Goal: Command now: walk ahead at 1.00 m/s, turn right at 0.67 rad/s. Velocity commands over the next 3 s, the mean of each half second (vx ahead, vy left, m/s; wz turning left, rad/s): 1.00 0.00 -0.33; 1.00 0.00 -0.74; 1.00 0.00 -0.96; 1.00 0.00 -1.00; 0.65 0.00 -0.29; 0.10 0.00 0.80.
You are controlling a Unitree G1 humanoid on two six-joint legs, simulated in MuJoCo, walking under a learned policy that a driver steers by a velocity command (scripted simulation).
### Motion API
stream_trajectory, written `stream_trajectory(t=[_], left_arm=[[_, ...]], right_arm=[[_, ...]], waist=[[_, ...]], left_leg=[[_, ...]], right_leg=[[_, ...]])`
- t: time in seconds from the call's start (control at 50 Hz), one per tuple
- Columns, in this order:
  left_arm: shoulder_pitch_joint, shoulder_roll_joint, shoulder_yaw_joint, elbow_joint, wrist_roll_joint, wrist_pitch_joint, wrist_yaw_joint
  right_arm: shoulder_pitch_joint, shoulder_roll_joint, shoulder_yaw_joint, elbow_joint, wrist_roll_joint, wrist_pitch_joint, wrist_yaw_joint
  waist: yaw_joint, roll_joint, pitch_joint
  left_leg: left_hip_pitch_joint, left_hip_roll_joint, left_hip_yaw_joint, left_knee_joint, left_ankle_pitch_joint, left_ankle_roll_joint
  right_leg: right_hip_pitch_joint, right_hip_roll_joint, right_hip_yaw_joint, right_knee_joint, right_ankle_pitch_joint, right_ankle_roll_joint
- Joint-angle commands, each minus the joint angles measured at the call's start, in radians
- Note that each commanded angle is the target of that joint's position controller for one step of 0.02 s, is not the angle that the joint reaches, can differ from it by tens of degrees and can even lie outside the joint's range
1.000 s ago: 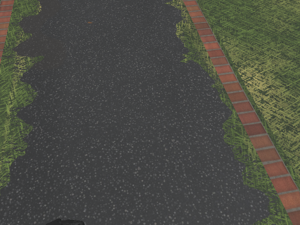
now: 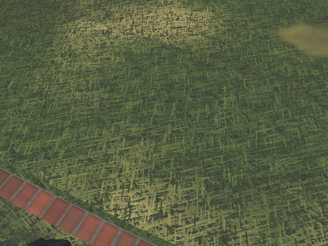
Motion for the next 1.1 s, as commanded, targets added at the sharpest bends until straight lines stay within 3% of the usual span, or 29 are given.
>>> stream_trajectory(t=[0.02,0.06,0.1,0.16,0.2,0.24,0.32,0.36,0.38,0.4,0.42,0.44,0.48,0.54,0.58,0.64,0.72,0.76,0.8,0.82,0.84,0.86,0.88,0.9,0.92,0.96,1.0,1.04,1.1], left_arm=[[0.295,0.212,0.084,0.040,0.001,0.001,0.049],[0.228,0.146,0.058,0.054,0.003,-0.039,0.060],[0.230,0.094,0.033,0.075,-0.011,-0.070,0.057],[0.284,0.104,0.036,0.110,-0.023,-0.096,0.038],[0.303,0.105,0.038,0.121,-0.032,-0.107,0.027],[0.353,0.113,0.037,0.145,-0.048,-0.119,0.023],[0.391,0.172,0.041,0.188,-0.027,-0.116,0.038],[0.370,0.215,0.050,0.199,0.007,-0.095,0.055],[0.305,0.216,0.050,0.193,0.021,-0.084,0.063],[0.282,0.130,0.028,0.167,0.028,-0.088,0.063],[0.442,0.012,0.000,0.130,-0.052,-0.105,0.039],[0.343,0.086,-0.001,0.140,-0.030,-0.102,0.053],[0.207,0.082,-0.004,0.117,-0.020,-0.092,0.039],[0.219,0.016,-0.019,0.106,-0.001,-0.040,0.006],[0.146,0.003,-0.027,0.069,-0.001,-0.023,-0.006],[0.012,0.014,-0.026,0.024,-0.012,-0.024,-0.016],[-0.128,-0.016,-0.036,-0.019,-0.010,-0.037,-0.045],[-0.107,0.007,-0.028,-0.006,-0.010,-0.039,-0.043],[0.029,0.054,-0.010,0.030,-0.017,-0.040,-0.028],[0.202,0.091,0.010,0.076,-0.022,-0.041,-0.020],[0.418,0.136,0.039,0.144,-0.021,-0.040,-0.006],[0.484,0.179,0.081,0.153,-0.045,-0.019,0.018],[0.326,0.290,0.096,0.124,-0.002,-0.004,0.027],[0.371,0.310,0.111,0.088,0.003,0.004,0.030],[0.367,0.254,0.106,0.115,-0.003,-0.004,0.043],[0.313,0.173,0.083,0.141,-0.017,-0.027,0.053],[0.273,0.126,0.060,0.119,-0.024,-0.052,0.058],[0.263,0.137,0.058,0.106,-0.027,-0.069,0.053],[0.309,0.146,0.064,0.113,-0.028,-0.078,0.043]], right_arm=[[-0.140,-0.163,-0.018,-0.213,0.015,-0.064,0.002],[-0.129,-0.136,-0.006,-0.186,-0.019,-0.040,0.004],[-0.108,-0.112,0.000,-0.174,-0.034,-0.002,0.020],[-0.294,-0.074,0.018,-0.243,-0.018,0.003,0.035],[-0.377,-0.062,0.024,-0.261,-0.008,-0.005,0.047],[-0.430,-0.058,0.025,-0.265,0.008,-0.011,0.056],[-0.442,-0.108,0.006,-0.268,0.004,-0.017,0.037],[-0.214,-0.178,-0.029,-0.204,0.006,-0.016,0.016],[0.015,-0.209,-0.046,-0.140,0.003,-0.012,-0.001],[0.215,-0.291,-0.071,-0.101,-0.014,-0.006,-0.021],[0.146,-0.342,-0.087,-0.094,-0.028,-0.010,-0.002],[0.014,-0.239,-0.078,-0.129,-0.022,-0.008,0.017],[-0.079,-0.119,-0.049,-0.104,-0.022,-0.021,0.022],[-0.069,-0.087,-0.032,-0.041,-0.009,-0.051,0.020],[-0.065,-0.111,-0.036,-0.018,0.007,-0.073,0.029],[-0.073,-0.093,-0.031,-0.004,0.005,-0.089,0.036],[-0.013,-0.126,-0.032,0.024,0.023,-0.100,0.017],[0.007,-0.167,-0.038,0.023,0.021,-0.087,0.000],[-0.010,-0.230,-0.054,0.010,0.007,-0.051,-0.025],[-0.056,-0.258,-0.064,-0.006,-0.004,-0.027,-0.032],[-0.106,-0.266,-0.069,-0.029,-0.010,-0.009,-0.033],[-0.156,-0.264,-0.078,-0.041,-0.002,-0.009,-0.025],[-0.051,-0.084,-0.032,-0.127,-0.006,-0.026,0.009],[-0.124,-0.112,-0.019,-0.189,0.016,-0.050,0.004],[-0.199,-0.127,-0.011,-0.201,0.010,-0.073,0.003],[-0.250,-0.114,0.000,-0.199,-0.020,-0.065,-0.002],[-0.216,-0.121,0.005,-0.202,-0.046,-0.018,0.002],[-0.280,-0.104,0.013,-0.231,-0.047,0.008,0.011],[-0.458,-0.078,0.033,-0.318,-0.018,0.003,0.021]], waist=[[0.122,0.056,-0.147],[0.023,0.137,-0.047],[-0.017,0.112,-0.014],[0.028,0.055,0.082],[0.060,0.044,0.082],[0.096,0.039,0.069],[0.086,-0.030,0.012],[-0.037,-0.078,-0.138],[-0.169,-0.064,-0.223],[-0.234,0.057,-0.343],[-0.059,0.455,-0.484],[-0.073,0.187,-0.349],[-0.026,-0.044,-0.105],[0.054,0.032,-0.003],[0.069,0.081,0.051],[0.061,0.056,0.109],[0.030,0.044,0.121],[0.048,0.081,0.064],[0.135,0.146,-0.049],[0.225,0.171,-0.140],[0.314,0.154,-0.234],[0.357,0.034,-0.261],[0.098,-0.231,-0.233],[0.172,-0.111,-0.407],[0.158,0.018,-0.249],[0.062,0.134,-0.050],[0.002,0.107,-0.020],[0.003,0.104,0.006],[0.066,0.024,0.055]], left_leg=[[-0.811,0.002,-0.166,0.302,0.032,0.025],[-0.649,0.061,-0.173,0.141,0.024,0.019],[-0.569,0.089,-0.172,0.017,-0.010,-0.002],[-0.610,0.101,-0.118,-0.246,0.176,-0.001],[-0.531,0.064,-0.082,-0.435,0.391,0.025],[-0.440,0.019,-0.046,-0.563,0.564,0.060],[-0.395,-0.083,-0.011,-0.674,0.448,0.123],[-0.174,-0.142,-0.034,-0.667,0.275,0.150],[0.058,-0.110,-0.052,-0.678,0.233,0.166],[0.294,0.083,-0.255,-0.618,-0.014,0.191],[0.526,0.324,-0.920,-0.857,-0.218,0.343],[0.430,0.285,-0.910,-0.937,-0.300,0.320],[0.100,0.233,-0.602,-0.987,-0.135,0.263],[-0.124,0.181,-0.373,-1.086,-0.046,0.197],[-0.157,0.168,-0.242,-1.144,0.080,0.174],[-0.158,0.092,-0.007,-1.174,0.360,0.140],[-0.058,0.083,0.141,-1.220,0.679,0.087],[0.101,0.098,0.167,-1.113,1.114,0.062],[0.216,0.129,0.168,-0.871,1.464,0.052],[0.196,0.149,0.156,-0.651,1.541,0.062],[0.112,0.155,0.133,-0.361,1.455,0.079],[-0.097,0.030,0.133,0.040,0.947,0.058],[-0.602,-0.122,0.057,0.395,-0.126,-0.009],[-0.750,-0.141,-0.167,0.497,-0.114,0.004],[-0.813,-0.067,-0.210,0.385,-0.050,0.020],[-0.709,0.008,-0.201,0.161,-0.021,0.019],[-0.611,0.038,-0.193,0.060,-0.050,-0.017],[-0.564,0.049,-0.150,-0.090,-0.018,-0.040],[-0.483,0.017,-0.113,-0.385,0.305,-0.041]], right_leg=[[0.764,-0.399,0.805,-0.520,-0.045,-0.198],[0.466,-0.312,0.629,-0.530,0.093,-0.134],[0.313,-0.260,0.528,-0.577,0.132,-0.117],[0.244,-0.197,0.397,-0.661,0.248,-0.092],[0.244,-0.145,0.311,-0.681,0.364,-0.044],[0.296,-0.172,0.298,-0.731,0.495,-0.009],[0.589,-0.236,0.264,-0.576,1.041,0.041],[0.651,-0.263,0.266,-0.283,1.227,0.064],[0.535,-0.239,0.232,-0.005,1.141,0.073],[0.327,-0.159,0.187,0.417,0.730,0.078],[-0.050,0.049,0.239,0.768,-0.161,0.134],[-0.189,-0.049,0.268,0.787,-0.093,0.100],[-0.165,-0.151,0.242,0.649,0.012,0.096],[-0.110,-0.211,0.244,0.572,0.009,0.115],[-0.178,-0.232,0.221,0.501,0.072,0.126],[-0.222,-0.233,0.162,0.312,0.247,0.129],[-0.102,-0.188,0.005,-0.006,0.430,0.075],[-0.049,-0.113,-0.062,-0.064,0.399,0.045],[0.076,-0.038,-0.083,-0.076,0.266,0.022],[0.247,-0.007,-0.067,-0.062,0.192,0.004],[0.470,0.004,-0.015,-0.109,0.136,-0.026],[0.675,-0.029,0.126,-0.202,0.043,-0.051],[0.890,-0.293,0.611,-0.220,0.138,-0.199],[1.002,-0.372,0.929,-0.394,-0.021,-0.324],[0.872,-0.375,0.915,-0.497,-0.050,-0.261],[0.550,-0.268,0.709,-0.525,0.062,-0.153],[0.362,-0.208,0.615,-0.530,0.181,-0.151],[0.232,-0.137,0.533,-0.581,0.151,-0.134],[0.147,-0.093,0.506,-0.590,0.351,-0.092]])
Next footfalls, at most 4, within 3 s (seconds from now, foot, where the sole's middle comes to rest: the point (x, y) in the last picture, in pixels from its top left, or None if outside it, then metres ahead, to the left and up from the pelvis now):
0.38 left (133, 213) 0.59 0.12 -0.73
0.86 right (191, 134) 0.98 -0.15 -0.73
1.28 left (203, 70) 1.44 -0.26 -0.73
1.80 right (279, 82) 1.47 -0.76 -0.87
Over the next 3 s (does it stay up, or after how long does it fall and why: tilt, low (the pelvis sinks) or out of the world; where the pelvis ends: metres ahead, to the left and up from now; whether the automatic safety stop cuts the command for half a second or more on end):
stays up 1.58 -1.30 -0.10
